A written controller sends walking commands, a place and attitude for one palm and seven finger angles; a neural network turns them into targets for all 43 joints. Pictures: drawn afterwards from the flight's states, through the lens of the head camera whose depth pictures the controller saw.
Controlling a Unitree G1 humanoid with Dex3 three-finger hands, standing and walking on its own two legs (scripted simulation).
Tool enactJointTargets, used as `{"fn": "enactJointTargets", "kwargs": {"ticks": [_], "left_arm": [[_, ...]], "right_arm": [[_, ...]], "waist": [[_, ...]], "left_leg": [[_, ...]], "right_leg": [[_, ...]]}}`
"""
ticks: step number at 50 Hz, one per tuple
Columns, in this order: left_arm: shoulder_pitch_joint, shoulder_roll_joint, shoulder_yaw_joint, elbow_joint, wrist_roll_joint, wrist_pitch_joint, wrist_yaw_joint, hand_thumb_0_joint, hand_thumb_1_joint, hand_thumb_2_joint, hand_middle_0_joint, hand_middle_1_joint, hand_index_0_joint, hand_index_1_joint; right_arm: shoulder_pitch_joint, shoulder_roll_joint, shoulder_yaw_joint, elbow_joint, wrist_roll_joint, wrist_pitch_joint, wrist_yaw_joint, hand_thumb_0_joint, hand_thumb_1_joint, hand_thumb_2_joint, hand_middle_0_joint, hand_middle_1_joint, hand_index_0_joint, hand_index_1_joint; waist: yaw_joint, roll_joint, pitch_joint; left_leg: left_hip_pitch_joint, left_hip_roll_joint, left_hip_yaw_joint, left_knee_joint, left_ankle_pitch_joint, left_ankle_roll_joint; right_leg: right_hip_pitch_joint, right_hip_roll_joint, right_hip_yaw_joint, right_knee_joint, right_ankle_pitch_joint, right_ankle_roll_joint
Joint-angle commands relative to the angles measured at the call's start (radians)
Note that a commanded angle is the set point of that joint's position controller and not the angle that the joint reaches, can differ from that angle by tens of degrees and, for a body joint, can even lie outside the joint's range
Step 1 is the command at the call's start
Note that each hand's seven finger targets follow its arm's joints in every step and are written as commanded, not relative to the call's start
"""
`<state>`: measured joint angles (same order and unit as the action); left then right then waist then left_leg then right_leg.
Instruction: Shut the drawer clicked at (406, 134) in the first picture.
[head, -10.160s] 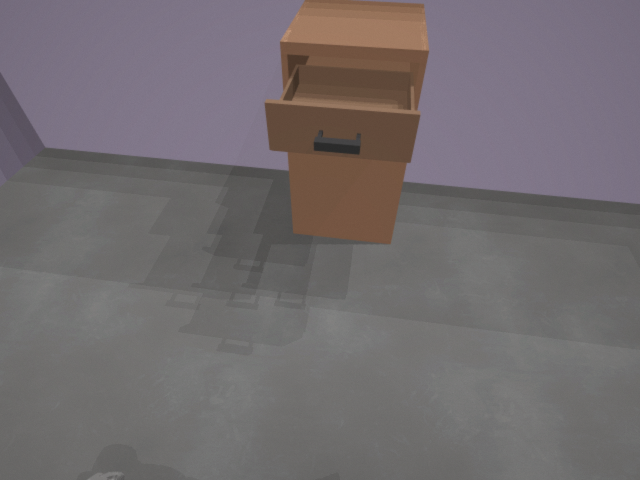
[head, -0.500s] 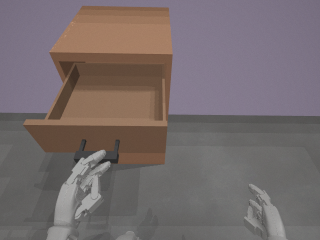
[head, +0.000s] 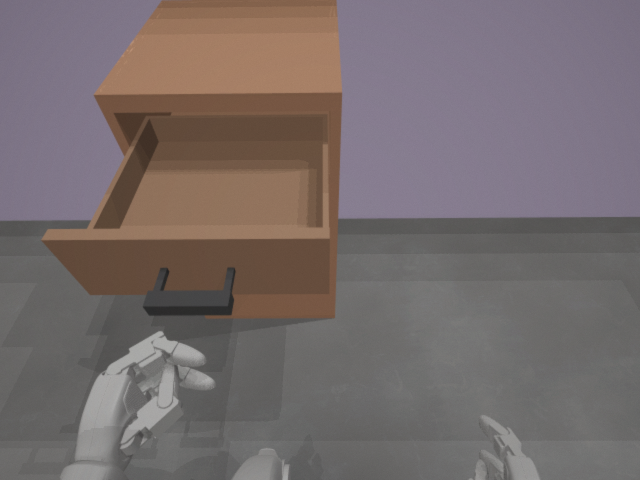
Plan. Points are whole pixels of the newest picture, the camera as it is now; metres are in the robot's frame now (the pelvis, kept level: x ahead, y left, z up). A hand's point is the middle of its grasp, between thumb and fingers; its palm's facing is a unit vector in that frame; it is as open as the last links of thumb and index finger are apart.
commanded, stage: raise the hand and make a fist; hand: left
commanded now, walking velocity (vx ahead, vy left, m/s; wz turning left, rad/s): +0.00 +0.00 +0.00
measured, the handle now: (193, 288) +0.37 +0.20 +0.01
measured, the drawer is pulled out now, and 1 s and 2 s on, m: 0.30 0.30 0.30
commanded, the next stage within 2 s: bring the fist close to the handle in 1.08 s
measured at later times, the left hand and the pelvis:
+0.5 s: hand (170, 414) +0.18 +0.15 +0.09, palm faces +0.00 -1.00 +0.01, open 3.1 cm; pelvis +0.00 +0.03 +0.01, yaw +0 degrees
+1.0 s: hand (181, 408) +0.18 +0.14 +0.11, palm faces +0.01 -1.00 -0.02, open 3.3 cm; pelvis +0.01 +0.02 +0.01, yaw +0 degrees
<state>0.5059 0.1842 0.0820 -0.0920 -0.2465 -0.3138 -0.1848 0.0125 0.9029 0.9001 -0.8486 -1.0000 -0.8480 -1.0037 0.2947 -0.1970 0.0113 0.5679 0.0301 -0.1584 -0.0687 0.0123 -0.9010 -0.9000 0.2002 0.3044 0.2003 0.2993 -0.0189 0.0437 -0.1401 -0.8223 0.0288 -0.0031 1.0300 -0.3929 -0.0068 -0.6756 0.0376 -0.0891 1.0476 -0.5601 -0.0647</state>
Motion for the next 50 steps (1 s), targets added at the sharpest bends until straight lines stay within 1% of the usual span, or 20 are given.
{"fn": "enactJointTargets", "kwargs": {"ticks": [1, 4, 6, 7, 10, 12, 16, 17, 21, 22, 24, 27, 29, 32, 33, 36, 39, 42, 45, 50], "left_arm": [[0.111, 0.051, 0.014, -0.253, 0.002, -0.137, 0.040, 0.000, 0.900, 0.900, -1.040, -1.210, -1.040, -1.210], [0.170, 0.038, -0.024, -0.285, 0.022, -0.163, 0.055, 0.000, 0.900, 0.900, -1.100, -1.275, -1.100, -1.275], [0.135, 0.046, -0.039, -0.320, 0.028, -0.176, 0.066, 0.000, 0.900, 0.900, -1.140, -1.318, -1.140, -1.318], [0.129, 0.061, -0.032, -0.321, 0.044, -0.177, 0.081, 0.000, 0.900, 0.900, -1.160, -1.340, -1.160, -1.340], [0.118, 0.036, -0.081, -0.404, 0.050, -0.185, 0.106, 0.000, 0.900, 0.900, -1.220, -1.405, -1.220, -1.405], [0.120, 0.052, -0.074, -0.409, 0.069, -0.172, 0.127, 0.000, 0.900, 0.900, -1.260, -1.448, -1.260, -1.448], [0.142, 0.017, -0.131, -0.443, 0.075, -0.121, 0.129, 0.000, 0.900, 0.900, -1.340, -1.535, -1.340, -1.535], [0.147, 0.037, -0.109, -0.422, 0.086, -0.103, 0.136, 0.000, 0.900, 0.900, -1.360, -1.557, -1.360, -1.557], [0.126, -0.001, -0.172, -0.462, 0.095, -0.049, 0.134, 0.000, 0.900, 0.900, -1.400, -1.600, -1.400, -1.600], [0.118, 0.027, -0.151, -0.454, 0.107, -0.040, 0.143, 0.000, 0.900, 0.900, -1.400, -1.600, -1.400, -1.600], [0.114, 0.002, -0.177, -0.481, 0.108, -0.027, 0.148, 0.000, 0.900, 0.900, -1.400, -1.600, -1.400, -1.600], [0.143, 0.028, -0.146, -0.502, 0.115, -0.018, 0.163, 0.000, 0.900, 0.900, -1.400, -1.600, -1.400, -1.600], [0.151, -0.003, -0.186, -0.538, 0.112, -0.014, 0.163, 0.000, 0.900, 0.900, -1.400, -1.600, -1.400, -1.600], [0.165, 0.026, -0.159, -0.541, 0.119, -0.009, 0.173, 0.000, 0.900, 0.900, -1.400, -1.600, -1.400, -1.600], [0.185, -0.001, -0.184, -0.551, 0.118, -0.007, 0.170, 0.000, 0.900, 0.900, -1.400, -1.600, -1.400, -1.600], [0.177, 0.011, -0.175, -0.538, 0.114, -0.001, 0.167, 0.000, 0.900, 0.900, -1.400, -1.600, -1.400, -1.600], [0.217, -0.006, -0.182, -0.539, 0.112, -0.006, 0.167, 0.000, 0.900, 0.900, -1.400, -1.600, -1.400, -1.600], [0.224, 0.028, -0.151, -0.552, 0.117, -0.017, 0.175, 0.000, 0.900, 0.900, -1.400, -1.600, -1.400, -1.600], [0.209, 0.004, -0.174, -0.558, 0.109, -0.031, 0.176, 0.000, 0.900, 0.900, -1.400, -1.600, -1.400, -1.600], [0.244, 0.022, -0.146, -0.539, 0.106, -0.043, 0.173, 0.000, 0.900, 0.900, -1.400, -1.600, -1.400, -1.600]], "right_arm": [[-0.141, -0.122, -0.065, -0.196, -0.003, -0.089, 0.010, 0.000, -0.900, -0.900, 0.200, 0.300, 0.200, 0.300], [-0.142, -0.127, -0.072, -0.209, -0.006, -0.090, 0.020, 0.000, -0.900, -0.900, 0.200, 0.300, 0.200, 0.300], [-0.141, -0.136, -0.071, -0.220, -0.005, -0.089, 0.021, 0.000, -0.900, -0.900, 0.200, 0.300, 0.200, 0.300], [-0.142, -0.139, -0.072, -0.218, -0.005, -0.083, 0.019, 0.000, -0.900, -0.900, 0.200, 0.300, 0.200, 0.300], [-0.131, -0.139, -0.065, -0.248, -0.006, -0.079, 0.023, 0.000, -0.900, -0.900, 0.200, 0.300, 0.200, 0.300], [-0.127, -0.143, -0.062, -0.255, -0.007, -0.066, 0.022, 0.000, -0.900, -0.900, 0.200, 0.300, 0.200, 0.300], [-0.126, -0.140, -0.051, -0.294, -0.002, -0.046, 0.030, 0.000, -0.900, -0.900, 0.200, 0.300, 0.200, 0.300], [-0.125, -0.140, -0.050, -0.288, 0.000, -0.035, 0.029, 0.000, -0.900, -0.900, 0.200, 0.300, 0.200, 0.300], [-0.125, -0.137, -0.032, -0.323, 0.001, -0.018, 0.033, 0.000, -0.900, -0.900, 0.200, 0.300, 0.200, 0.300], [-0.132, -0.141, -0.032, -0.319, 0.000, -0.013, 0.031, 0.000, -0.900, -0.900, 0.200, 0.300, 0.200, 0.300], [-0.126, -0.134, -0.024, -0.336, 0.000, -0.008, 0.036, 0.000, -0.900, -0.900, 0.200, 0.300, 0.200, 0.300], [-0.123, -0.132, -0.025, -0.337, 0.001, -0.002, 0.040, 0.000, -0.900, -0.900, 0.200, 0.300, 0.200, 0.300], [-0.122, -0.129, -0.019, -0.351, 0.001, -0.001, 0.047, 0.000, -0.900, -0.900, 0.200, 0.300, 0.200, 0.300], [-0.123, -0.131, -0.022, -0.346, 0.001, 0.000, 0.046, 0.000, -0.900, -0.900, 0.200, 0.300, 0.200, 0.300], [-0.119, -0.127, -0.021, -0.351, 0.001, 0.001, 0.048, 0.000, -0.900, -0.900, 0.200, 0.300, 0.200, 0.300], [-0.118, -0.133, -0.023, -0.350, 0.004, -0.002, 0.048, 0.000, -0.900, -0.900, 0.200, 0.300, 0.200, 0.300], [-0.117, -0.132, -0.028, -0.351, 0.004, -0.006, 0.051, 0.000, -0.900, -0.900, 0.200, 0.300, 0.200, 0.300], [-0.119, -0.133, -0.032, -0.344, 0.003, -0.007, 0.050, 0.000, -0.900, -0.900, 0.200, 0.300, 0.200, 0.300], [-0.111, -0.132, -0.033, -0.348, 0.002, -0.012, 0.051, 0.000, -0.900, -0.900, 0.200, 0.300, 0.200, 0.300], [-0.111, -0.129, -0.041, -0.338, 0.005, -0.015, 0.052, 0.000, -0.900, -0.900, 0.200, 0.300, 0.200, 0.300]], "waist": [[0.020, -0.074, -0.120], [0.023, -0.053, -0.120], [0.009, -0.037, -0.100], [0.006, -0.060, -0.082], [0.004, -0.004, -0.121], [0.004, -0.021, -0.117], [0.002, 0.001, -0.120], [0.006, -0.015, -0.109], [-0.004, -0.018, -0.062], [-0.003, -0.015, -0.053], [-0.001, -0.024, -0.054], [0.012, -0.007, -0.071], [0.008, 0.008, -0.071], [0.009, -0.020, -0.058], [0.009, -0.010, -0.059], [0.001, -0.035, -0.036], [0.011, -0.042, -0.052], [0.018, -0.015, -0.061], [0.004, -0.046, -0.056], [0.014, -0.043, -0.073]], "left_leg": [[0.181, -0.016, -0.026, -0.114, 0.144, 0.046], [0.194, -0.017, -0.020, -0.119, 0.136, 0.049], [0.192, -0.016, -0.021, -0.122, 0.105, 0.050], [0.192, -0.011, -0.027, -0.128, 0.088, 0.051], [0.226, -0.011, -0.033, -0.137, 0.071, 0.052], [0.237, -0.005, -0.042, -0.149, 0.064, 0.052], [0.263, -0.002, -0.049, -0.168, 0.061, 0.050], [0.265, -0.001, -0.052, -0.175, 0.067, 0.051], [0.273, 0.001, -0.065, -0.201, 0.030, 0.049], [0.274, 0.002, -0.066, -0.201, 0.021, 0.051], [0.283, 0.001, -0.069, -0.211, 0.020, 0.050], [0.302, 0.002, -0.067, -0.213, 0.046, 0.047], [0.309, 0.001, -0.065, -0.216, 0.051, 0.048], [0.304, 0.001, -0.065, -0.216, 0.061, 0.049], [0.310, -0.001, -0.058, -0.217, 0.061, 0.049], [0.290, -0.002, -0.059, -0.219, 0.039, 0.049], [0.293, -0.008, -0.049, -0.212, 0.062, 0.050], [0.291, -0.010, -0.042, -0.204, 0.084, 0.050], [0.283, -0.011, -0.039, -0.193, 0.080, 0.053], [0.282, -0.015, -0.024, -0.178, 0.112, 0.053]], "right_leg": [[0.036, -0.050, 0.097, -0.234, 0.315, 0.085], [0.007, -0.038, 0.075, -0.221, 0.259, 0.068], [-0.025, -0.033, 0.071, -0.222, 0.199, 0.062], [-0.041, -0.026, 0.060, -0.220, 0.169, 0.058], [-0.054, -0.021, 0.042, -0.204, 0.145, 0.049], [-0.056, -0.015, 0.032, -0.201, 0.140, 0.048], [-0.041, -0.013, 0.020, -0.206, 0.153, 0.046], [-0.030, -0.011, 0.021, -0.212, 0.160, 0.045], [-0.032, -0.010, 0.008, -0.226, 0.135, 0.045], [-0.035, -0.009, 0.014, -0.234, 0.127, 0.045], [-0.025, -0.008, 0.008, -0.233, 0.126, 0.044], [0.000, -0.008, 0.008, -0.235, 0.145, 0.040], [0.000, -0.008, 0.006, -0.235, 0.151, 0.041], [0.012, -0.008, 0.010, -0.247, 0.159, 0.042], [0.012, -0.008, 0.010, -0.249, 0.160, 0.043], [0.008, -0.009, 0.012, -0.256, 0.141, 0.045], [0.024, -0.010, 0.016, -0.256, 0.164, 0.045], [0.034, -0.012, 0.021, -0.252, 0.181, 0.043], [0.022, -0.011, 0.025, -0.252, 0.186, 0.048], [0.041, -0.014, 0.041, -0.253, 0.231, 0.050]]}}
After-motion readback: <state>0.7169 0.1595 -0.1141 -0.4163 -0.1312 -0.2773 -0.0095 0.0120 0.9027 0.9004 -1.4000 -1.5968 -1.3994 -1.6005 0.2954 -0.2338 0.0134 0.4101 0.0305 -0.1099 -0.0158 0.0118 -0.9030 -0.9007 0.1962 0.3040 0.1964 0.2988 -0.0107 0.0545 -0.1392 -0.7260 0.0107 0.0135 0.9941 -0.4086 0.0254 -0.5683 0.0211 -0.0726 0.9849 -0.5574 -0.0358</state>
